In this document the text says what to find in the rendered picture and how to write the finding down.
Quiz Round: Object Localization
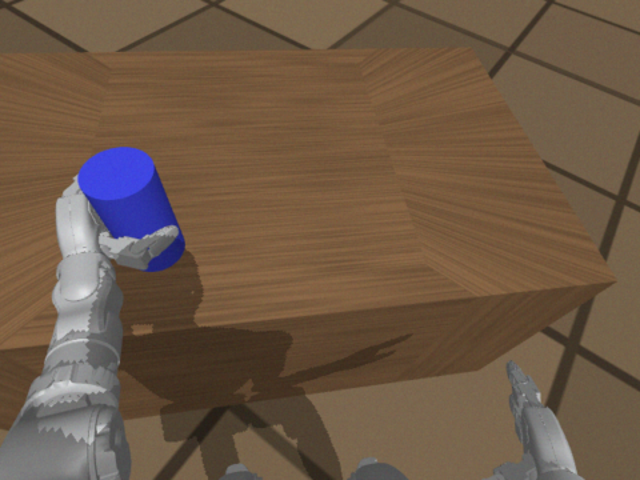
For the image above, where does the can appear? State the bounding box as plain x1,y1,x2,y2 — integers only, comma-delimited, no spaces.
78,147,185,272

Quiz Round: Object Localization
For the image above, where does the left robot arm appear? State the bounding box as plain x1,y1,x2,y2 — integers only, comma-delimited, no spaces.
0,252,131,480

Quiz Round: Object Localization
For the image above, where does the left robot hand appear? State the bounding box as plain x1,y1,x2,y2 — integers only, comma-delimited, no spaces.
55,173,179,270

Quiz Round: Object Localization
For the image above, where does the right robot hand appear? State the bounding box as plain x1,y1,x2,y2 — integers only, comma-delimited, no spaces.
482,361,578,480

